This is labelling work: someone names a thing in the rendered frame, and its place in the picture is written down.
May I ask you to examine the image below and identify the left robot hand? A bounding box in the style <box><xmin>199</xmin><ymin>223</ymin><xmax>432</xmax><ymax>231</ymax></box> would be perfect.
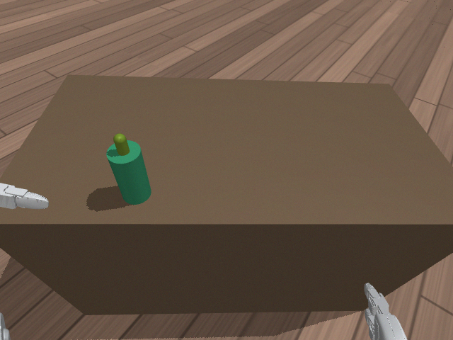
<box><xmin>0</xmin><ymin>183</ymin><xmax>49</xmax><ymax>209</ymax></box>

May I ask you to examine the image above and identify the bottle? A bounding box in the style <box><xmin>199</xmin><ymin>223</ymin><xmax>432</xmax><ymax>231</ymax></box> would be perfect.
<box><xmin>106</xmin><ymin>133</ymin><xmax>151</xmax><ymax>205</ymax></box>

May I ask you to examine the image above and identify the right robot hand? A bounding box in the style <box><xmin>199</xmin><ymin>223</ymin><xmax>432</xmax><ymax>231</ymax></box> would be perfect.
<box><xmin>364</xmin><ymin>283</ymin><xmax>407</xmax><ymax>340</ymax></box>

